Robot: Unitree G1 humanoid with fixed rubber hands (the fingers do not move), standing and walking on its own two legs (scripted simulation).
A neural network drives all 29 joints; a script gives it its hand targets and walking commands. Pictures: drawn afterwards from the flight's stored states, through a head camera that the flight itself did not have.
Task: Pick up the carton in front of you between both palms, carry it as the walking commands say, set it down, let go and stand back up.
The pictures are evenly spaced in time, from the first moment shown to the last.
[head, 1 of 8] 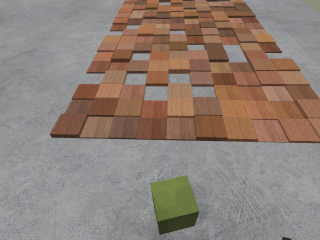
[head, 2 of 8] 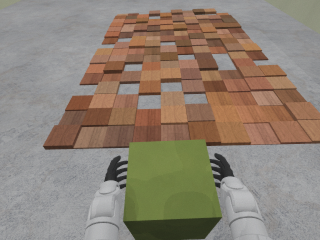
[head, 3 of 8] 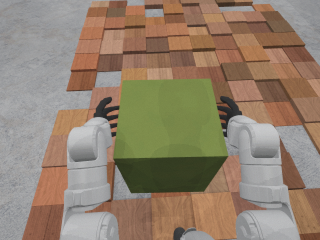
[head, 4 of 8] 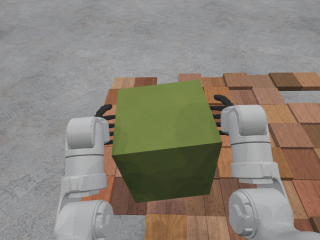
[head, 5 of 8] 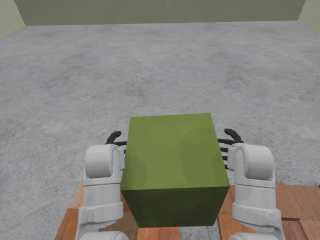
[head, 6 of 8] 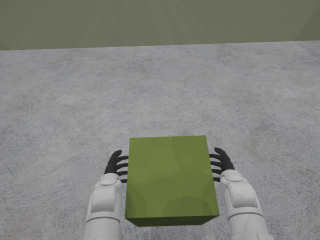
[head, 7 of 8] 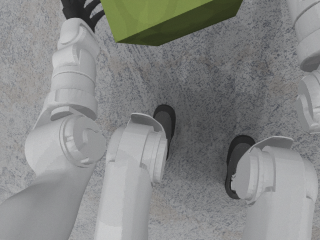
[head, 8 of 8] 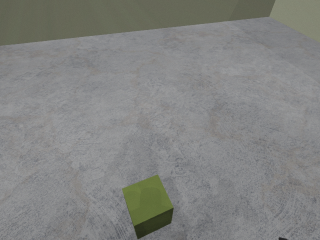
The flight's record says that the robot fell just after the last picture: no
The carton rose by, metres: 0.77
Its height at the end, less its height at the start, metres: +0.00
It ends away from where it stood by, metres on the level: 6.12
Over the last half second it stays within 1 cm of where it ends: yes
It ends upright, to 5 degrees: yes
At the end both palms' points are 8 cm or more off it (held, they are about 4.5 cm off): yes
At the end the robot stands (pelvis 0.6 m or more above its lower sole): yes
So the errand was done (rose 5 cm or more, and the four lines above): yes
